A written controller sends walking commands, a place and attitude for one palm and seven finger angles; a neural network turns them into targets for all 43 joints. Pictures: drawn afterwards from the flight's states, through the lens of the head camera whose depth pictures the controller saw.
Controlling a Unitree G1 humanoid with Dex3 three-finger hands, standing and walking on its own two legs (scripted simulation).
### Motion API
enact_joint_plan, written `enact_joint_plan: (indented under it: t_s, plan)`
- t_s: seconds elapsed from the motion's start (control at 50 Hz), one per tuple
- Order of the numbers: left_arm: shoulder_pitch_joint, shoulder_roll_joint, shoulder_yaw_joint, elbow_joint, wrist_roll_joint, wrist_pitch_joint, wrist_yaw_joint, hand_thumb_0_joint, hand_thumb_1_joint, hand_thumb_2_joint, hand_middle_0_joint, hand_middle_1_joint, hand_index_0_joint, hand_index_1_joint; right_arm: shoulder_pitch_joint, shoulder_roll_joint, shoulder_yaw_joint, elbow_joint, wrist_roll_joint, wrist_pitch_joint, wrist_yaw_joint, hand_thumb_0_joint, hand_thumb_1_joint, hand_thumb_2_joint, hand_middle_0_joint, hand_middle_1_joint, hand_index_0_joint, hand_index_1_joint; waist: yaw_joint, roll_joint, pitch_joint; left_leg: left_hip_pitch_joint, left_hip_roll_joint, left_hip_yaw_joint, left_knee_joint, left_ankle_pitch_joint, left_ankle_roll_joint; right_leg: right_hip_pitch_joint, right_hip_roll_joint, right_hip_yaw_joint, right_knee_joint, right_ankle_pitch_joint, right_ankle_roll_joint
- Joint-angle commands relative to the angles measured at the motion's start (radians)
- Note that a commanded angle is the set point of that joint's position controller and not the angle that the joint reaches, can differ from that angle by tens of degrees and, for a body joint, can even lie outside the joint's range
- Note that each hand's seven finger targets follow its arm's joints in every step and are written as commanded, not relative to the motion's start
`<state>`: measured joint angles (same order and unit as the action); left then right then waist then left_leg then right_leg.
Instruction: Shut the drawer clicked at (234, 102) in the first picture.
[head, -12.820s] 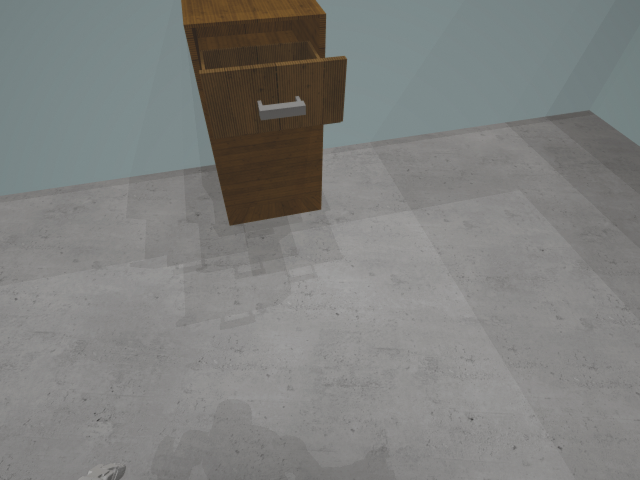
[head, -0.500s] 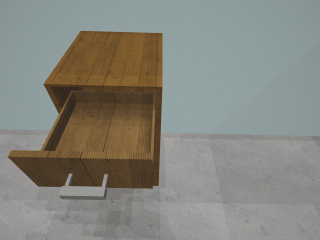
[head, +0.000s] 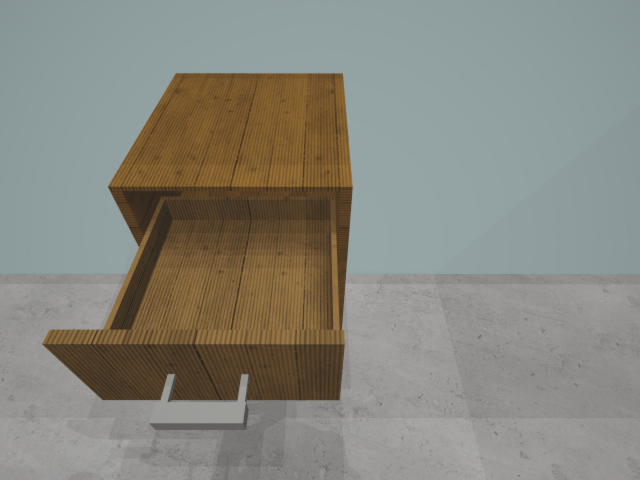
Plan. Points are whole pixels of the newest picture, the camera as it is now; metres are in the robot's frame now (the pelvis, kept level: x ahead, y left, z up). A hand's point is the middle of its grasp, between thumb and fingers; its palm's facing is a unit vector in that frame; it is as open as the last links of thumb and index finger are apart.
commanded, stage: come to a stop and stand still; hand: left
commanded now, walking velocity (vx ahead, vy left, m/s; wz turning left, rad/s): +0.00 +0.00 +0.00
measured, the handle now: (204, 398) +0.23 +0.17 -0.05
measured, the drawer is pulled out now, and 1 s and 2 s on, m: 0.29 0.29 0.28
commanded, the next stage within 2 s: look again from close up in 0.22 s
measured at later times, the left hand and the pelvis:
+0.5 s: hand out of the picture +0.00 +0.15 -0.17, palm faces +0.02 -0.98 -0.18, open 7.4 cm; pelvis +0.00 -0.01 +0.01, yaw +0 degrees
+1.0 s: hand out of the picture +0.02 +0.15 -0.14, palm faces +0.14 -0.96 -0.24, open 7.2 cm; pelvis -0.01 -0.04 +0.00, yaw -1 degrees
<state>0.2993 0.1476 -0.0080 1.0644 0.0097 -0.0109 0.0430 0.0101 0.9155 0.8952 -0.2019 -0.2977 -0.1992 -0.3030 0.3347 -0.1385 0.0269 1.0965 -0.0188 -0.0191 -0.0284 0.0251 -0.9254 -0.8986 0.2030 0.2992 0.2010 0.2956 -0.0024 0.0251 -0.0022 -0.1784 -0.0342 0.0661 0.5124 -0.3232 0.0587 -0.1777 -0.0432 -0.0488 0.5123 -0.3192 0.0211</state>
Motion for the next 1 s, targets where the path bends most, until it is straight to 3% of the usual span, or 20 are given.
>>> enact_joint_plan:
  t_s: [0.0,0.1,0.36,0.66,0.74,0.78,0.84,0.88,0.9,0.92,0.94,0.96,0.98]
  plan:
    - [0.073,0.077,0.017,-0.032,0.002,-0.004,0.009,0.000,0.900,0.900,-0.200,-0.300,-0.200,-0.300,0.052,-0.118,-0.029,-0.028,0.006,-0.027,-0.008,0.000,-0.900,-0.900,0.200,0.300,0.200,0.300,0.012,-0.020,0.050,-0.008,0.156,-0.157,-0.137,0.438,0.006,-0.002,-0.044,0.042,-0.044,0.170,-0.053]
    - [0.069,0.087,0.020,-0.032,0.002,0.001,0.009,0.000,0.900,0.900,-0.200,-0.300,-0.200,-0.300,0.035,-0.123,-0.029,-0.021,0.007,-0.025,-0.010,0.000,-0.900,-0.900,0.200,0.300,0.200,0.300,0.011,-0.010,0.052,0.029,0.151,-0.139,-0.135,0.470,0.000,-0.004,-0.051,0.050,-0.054,0.197,-0.050]
    - [0.065,0.100,0.017,-0.019,0.003,-0.004,0.006,0.000,0.900,0.900,-0.200,-0.300,-0.200,-0.300,0.011,-0.114,-0.027,-0.002,0.012,-0.021,-0.007,0.000,-0.900,-0.900,0.200,0.300,0.200,0.300,0.002,-0.030,0.066,0.043,0.137,-0.111,-0.149,0.383,-0.006,0.009,-0.069,0.073,-0.105,0.273,-0.054]
    - [0.082,0.089,0.009,-0.005,0.003,-0.008,0.004,0.000,0.900,0.900,-0.200,-0.300,-0.200,-0.300,0.012,-0.098,-0.019,0.027,0.014,-0.017,-0.003,0.000,-0.900,-0.900,0.200,0.300,0.200,0.300,0.004,-0.031,0.101,0.027,0.136,-0.102,-0.180,0.247,-0.012,-0.010,-0.068,0.090,-0.154,0.208,-0.061]
    - [0.096,0.087,0.008,-0.002,0.002,-0.014,0.005,0.000,0.900,0.900,-0.200,-0.300,-0.200,-0.300,0.019,-0.093,-0.018,0.031,0.014,-0.019,-0.003,0.000,-0.900,-0.900,0.200,0.300,0.200,0.300,0.005,-0.043,0.073,0.031,0.134,-0.100,-0.166,0.257,-0.014,0.004,-0.073,0.099,-0.155,0.237,-0.065]
    - [0.095,0.083,0.007,-0.002,0.002,-0.012,0.005,0.000,0.900,0.900,-0.200,-0.300,-0.200,-0.300,0.020,-0.090,-0.017,0.036,0.014,-0.018,-0.004,0.000,-0.900,-0.900,0.200,0.300,0.200,0.300,0.007,-0.025,0.090,0.026,0.136,-0.098,-0.168,0.260,-0.016,-0.005,-0.071,0.096,-0.154,0.232,-0.065]
    - [0.099,0.082,0.008,-0.001,0.002,-0.014,0.005,0.000,0.900,0.900,-0.200,-0.300,-0.200,-0.300,0.028,-0.083,-0.017,0.041,0.015,-0.017,-0.003,0.000,-0.900,-0.900,0.200,0.300,0.200,0.300,0.005,-0.047,0.084,0.019,0.135,-0.095,-0.168,0.228,-0.019,-0.003,-0.071,0.102,-0.159,0.220,-0.068]
    - [0.099,0.081,0.008,-0.001,0.002,-0.012,0.005,0.000,0.900,0.900,-0.200,-0.300,-0.200,-0.300,0.029,-0.079,-0.016,0.045,0.014,-0.017,-0.003,0.000,-0.900,-0.900,0.200,0.300,0.200,0.300,0.008,-0.020,0.108,0.003,0.134,-0.097,-0.174,0.219,-0.019,-0.015,-0.068,0.101,-0.162,0.198,-0.069]
    - [0.135,0.111,0.013,0.042,0.017,-0.045,0.038,0.000,0.900,0.900,-0.200,-0.300,-0.200,-0.300,-0.077,-0.106,-0.020,-0.032,0.017,-0.026,0.004,0.000,-0.900,-0.900,0.200,0.300,0.200,0.300,0.034,-0.062,0.101,-0.087,0.143,-0.063,0.048,0.347,-0.055,-0.006,-0.127,0.132,-0.132,0.701,-0.043]
    - [-0.555,0.285,0.073,-1.490,-0.201,-0.251,0.022,0.000,0.900,0.900,-0.220,-0.322,-0.220,-0.322,-0.045,-0.304,-0.057,-0.388,0.058,-0.176,-0.039,0.000,-0.900,-0.900,0.200,0.300,0.200,0.300,-0.085,0.140,-0.406,0.205,0.036,-0.070,-0.084,0.388,-0.026,0.078,-0.028,0.084,-0.049,0.517,-0.049]
    - [-0.167,0.240,0.090,-1.243,-0.113,-0.205,0.079,0.000,0.900,0.900,-0.240,-0.343,-0.240,-0.343,-0.135,-0.206,-0.037,-0.335,0.044,-0.262,-0.067,0.000,-0.900,-0.900,0.200,0.300,0.200,0.300,0.011,0.266,-0.418,0.234,0.068,-0.048,-0.084,0.491,-0.027,0.043,0.029,0.053,-0.011,0.291,-0.071]
    - [0.099,0.046,-0.025,-1.087,-0.134,-0.065,0.116,0.000,0.900,0.900,-0.260,-0.365,-0.260,-0.365,-0.130,-0.173,-0.055,-0.343,0.063,-0.295,-0.059,0.000,-0.900,-0.900,0.200,0.300,0.200,0.300,-0.021,0.194,-0.237,0.099,0.086,-0.080,-0.091,0.486,-0.058,-0.055,0.027,-0.015,-0.001,0.154,-0.052]
    - [0.103,-0.065,-0.093,-1.051,-0.151,-0.041,0.098,0.000,0.900,0.900,-0.280,-0.387,-0.280,-0.387,-0.104,-0.199,-0.048,-0.305,0.066,-0.302,-0.055,0.000,-0.900,-0.900,0.200,0.300,0.200,0.300,-0.033,0.052,-0.092,0.011,0.075,-0.082,-0.070,0.352,-0.045,-0.116,0.029,-0.036,-0.017,0.154,-0.042]
